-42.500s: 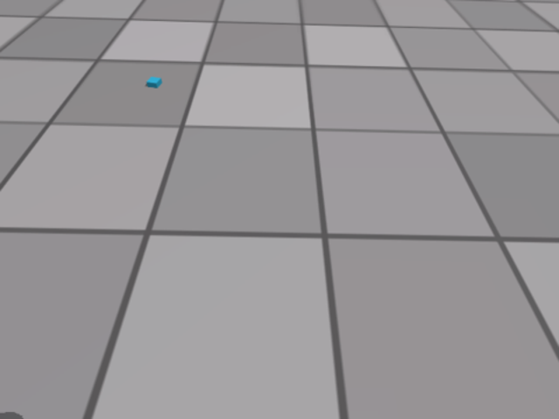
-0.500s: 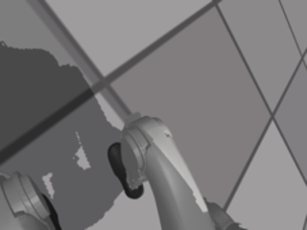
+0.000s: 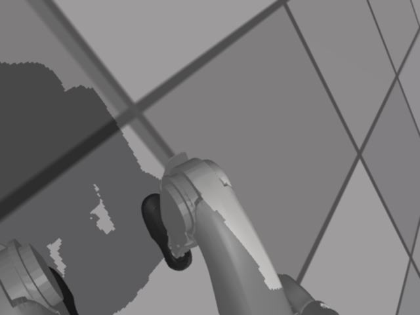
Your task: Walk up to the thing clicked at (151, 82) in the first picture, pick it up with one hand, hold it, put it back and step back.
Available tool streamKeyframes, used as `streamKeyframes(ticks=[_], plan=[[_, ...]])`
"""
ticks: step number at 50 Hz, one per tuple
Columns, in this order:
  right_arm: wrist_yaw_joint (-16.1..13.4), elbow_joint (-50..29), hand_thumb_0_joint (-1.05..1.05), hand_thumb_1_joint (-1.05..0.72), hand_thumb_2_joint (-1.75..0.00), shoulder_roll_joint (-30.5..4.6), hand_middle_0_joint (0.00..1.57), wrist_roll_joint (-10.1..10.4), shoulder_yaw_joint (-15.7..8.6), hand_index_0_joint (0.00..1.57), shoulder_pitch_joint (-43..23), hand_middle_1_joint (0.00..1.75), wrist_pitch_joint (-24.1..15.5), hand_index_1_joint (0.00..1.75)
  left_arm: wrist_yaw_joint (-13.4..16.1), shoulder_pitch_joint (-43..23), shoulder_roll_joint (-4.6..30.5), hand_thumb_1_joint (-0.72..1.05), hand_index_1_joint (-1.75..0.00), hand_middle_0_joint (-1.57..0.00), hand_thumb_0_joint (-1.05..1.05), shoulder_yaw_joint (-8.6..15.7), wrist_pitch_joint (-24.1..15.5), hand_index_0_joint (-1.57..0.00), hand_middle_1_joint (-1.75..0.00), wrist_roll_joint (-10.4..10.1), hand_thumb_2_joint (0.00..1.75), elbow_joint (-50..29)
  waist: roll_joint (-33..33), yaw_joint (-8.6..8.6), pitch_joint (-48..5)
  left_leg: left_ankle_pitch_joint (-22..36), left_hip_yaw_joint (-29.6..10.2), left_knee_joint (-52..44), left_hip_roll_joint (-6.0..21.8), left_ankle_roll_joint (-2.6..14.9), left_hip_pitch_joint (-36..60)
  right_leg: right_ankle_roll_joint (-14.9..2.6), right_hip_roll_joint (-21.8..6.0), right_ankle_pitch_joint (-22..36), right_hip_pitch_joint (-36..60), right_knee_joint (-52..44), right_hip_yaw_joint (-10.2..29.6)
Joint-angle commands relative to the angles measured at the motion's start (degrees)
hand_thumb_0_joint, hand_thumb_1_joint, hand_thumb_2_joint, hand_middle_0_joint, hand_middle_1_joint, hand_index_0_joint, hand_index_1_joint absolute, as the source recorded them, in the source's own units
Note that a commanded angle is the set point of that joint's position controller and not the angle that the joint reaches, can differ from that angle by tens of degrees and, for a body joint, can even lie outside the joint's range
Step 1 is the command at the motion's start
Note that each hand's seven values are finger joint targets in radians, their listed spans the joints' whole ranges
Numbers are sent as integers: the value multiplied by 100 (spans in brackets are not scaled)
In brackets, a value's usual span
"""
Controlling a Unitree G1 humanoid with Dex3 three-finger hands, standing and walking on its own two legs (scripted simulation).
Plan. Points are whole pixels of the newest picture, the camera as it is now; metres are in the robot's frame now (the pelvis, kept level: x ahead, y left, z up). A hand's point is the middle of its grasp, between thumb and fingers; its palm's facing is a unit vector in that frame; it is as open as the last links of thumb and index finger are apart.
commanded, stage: rest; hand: left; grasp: from above
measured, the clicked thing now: out of the picture +0.53 +0.34 -0.28
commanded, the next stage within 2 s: open in 0.18 s
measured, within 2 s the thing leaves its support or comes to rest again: rests again in 0.32 s
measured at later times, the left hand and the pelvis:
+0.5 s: hand out of the picture +0.52 +0.31 -0.25, palm faces -0.43 -0.16 -0.89, open 7.7 cm; pelvis +0.00 +0.00 +0.00, yaw -1 degrees
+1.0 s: hand out of the picture +0.52 +0.32 -0.25, palm faces -0.43 -0.16 -0.89, open 11.2 cm; pelvis +0.00 +0.00 +0.00, yaw -1 degrees
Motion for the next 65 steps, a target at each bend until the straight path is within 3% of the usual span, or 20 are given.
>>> streamKeyframes(ticks=[1,8,10,14,16,19,20,24,26,27,30,37,39,47,49,54,55,56,61,65], plan=[[-65,153,0,-90,-90,-1965,20,-12,-579,20,1184,30,9,30,294,-1706,1033,81,-31,-106,0,7,-14,-115,-41,-27,19,-764,3636,-399,-3781,1604,524,-1541,253,-12,3088,-536,213,1584,2257,-914,-747],[-58,129,0,-90,-90,-1995,20,-25,-531,20,1143,30,-25,30,352,-1717,1079,81,-29,-106,0,23,54,-115,-38,-29,17,-714,3707,-398,-3716,1804,479,-1508,284,-35,3131,-536,187,1724,2181,-883,-749],[-28,228,0,-90,-90,-1934,20,-35,-429,20,1181,30,-26,30,329,-1568,1032,83,-28,-107,0,35,73,-116,-38,-75,16,-545,3664,-508,-3539,1783,473,-1470,289,-25,3047,-518,169,1693,2148,-914,-741],[-64,130,0,-90,-90,-2032,20,-28,-495,20,1088,30,-24,30,307,-1704,1161,79,-27,-105,0,2,65,-114,-36,-110,13,-731,3649,-424,-3718,1801,474,-1489,297,-20,3074,-525,192,1732,2310,-908,-734],[-38,166,0,-90,-90,-1963,20,-34,-361,20,1149,30,-16,30,272,-1552,1156,63,-33,-89,0,58,62,-98,-42,-136,19,-603,3538,-482,-3554,1727,473,-1440,281,-4,2910,-515,163,1678,2296,-932,-736],[-79,111,0,-90,-90,-2081,20,-35,-473,20,1109,30,0,30,230,-1745,1274,40,-35,-76,0,14,16,-84,-43,-155,20,-895,3608,-473,-3727,1705,519,-1442,287,9,3005,-520,217,1653,2428,-951,-716],[-69,167,0,-90,-90,-1961,20,-35,-366,20,1165,30,1,30,225,-1677,1370,35,-37,-73,0,108,42,-80,-44,-90,23,-911,3718,-452,-3864,1853,501,-1433,294,-13,3155,-513,176,1771,2486,-951,-711],[-65,115,0,-90,-90,-1996,20,-49,-338,20,1133,30,11,30,195,-1324,1195,24,-44,-65,0,20,39,-71,-51,-192,32,-456,3295,-519,-3451,1506,559,-1393,260,55,2674,-491,223,1551,2502,-1021,-711],[-85,148,0,-90,-90,-1982,20,-36,-325,20,1192,30,35,30,204,-1650,1454,18,-46,-63,0,186,15,-67,-51,-143,37,-964,3639,-442,-3763,1734,506,-1416,281,-5,2980,-523,172,1675,2437,-992,-721],[-102,148,0,-90,-90,-2066,20,-50,-424,20,1169,30,46,30,201,-1704,1423,16,-49,-60,0,123,3,-65,-54,-155,38,-969,3707,-435,-3767,1676,494,-1466,299,-11,3034,-527,204,1599,2403,-973,-746],[-82,118,0,-90,-90,-2088,20,-56,-368,20,1123,30,36,30,161,-1419,1259,10,-52,-57,0,55,-2,-61,-55,-175,44,-704,3432,-499,-3469,1575,488,-1416,285,3,2829,-528,204,1528,2288,-987,-755],[-92,158,0,-90,-90,-2003,20,-48,-323,20,1175,30,72,30,143,-1576,1428,-2,-60,-49,0,122,-49,-51,-62,-168,55,-980,3645,-421,-3706,1742,455,-1443,307,-31,3021,-527,184,1656,2408,-974,-764],[-79,119,0,-89,-90,-1993,20,-57,-281,20,1130,30,63,30,108,-1400,1235,-3,-61,-47,0,55,-30,-49,-63,-189,55,-724,3483,-487,-3509,1743,418,-1396,308,-29,2960,-528,168,1637,2252,-981,-786],[-95,98,0,-89,-90,-2003,20,-65,-282,20,1106,30,94,30,145,-1454,1307,-11,-66,-41,0,20,-43,-42,-67,-195,63,-904,3511,-477,-3587,1801,453,-1398,304,-18,2928,-528,192,1724,2464,-1011,-763],[-110,118,0,-89,-90,-2072,20,-69,-393,20,1159,30,116,30,175,-1658,1503,-12,-68,-40,0,104,-70,-41,-69,-172,64,-1196,3712,-422,-3688,1715,471,-1495,309,-25,3036,-530,210,1649,2510,-1008,-752],[-90,115,0,-89,-90,-1989,20,-76,-298,20,1117,30,105,30,173,-1367,1237,-14,-69,-37,0,26,-22,-38,-71,-168,65,-767,3598,-494,-3519,1751,413,-1454,319,-38,3084,-529,186,1633,2272,-995,-791],[-114,82,0,-89,-90,-2127,20,-74,-427,20,1110,30,97,30,185,-1564,1330,-16,-70,-37,0,19,-50,-37,-71,-174,67,-982,3587,-499,-3498,1638,445,-1491,305,-26,3008,-537,209,1566,2309,-1025,-784],[-90,126,0,-89,-90,-1978,20,-75,-290,20,1136,30,98,30,166,-1503,1353,-16,-71,-36,0,70,-19,-37,-72,-138,67,-873,3650,-482,-3525,1657,448,-1473,301,-25,2972,-529,178,1607,2370,-1019,-766],[-100,130,0,-89,-90,-2041,20,-91,-261,20,1129,30,115,30,126,-1458,1250,-16,-73,-34,0,17,-13,-35,-74,-220,68,-874,3570,-544,-3593,1873,374,-1417,326,-46,3075,-533,162,1727,2311,-999,-805],[-119,99,0,-89,-90,-2022,20,-75,-278,20,1121,30,103,30,110,-1478,1421,-19,-76,-31,0,68,-18,-33,-77,-208,69,-953,3582,-420,-3463,1640,463,-1445,291,-25,2915,-547,172,1564,2347,-1026,-737]])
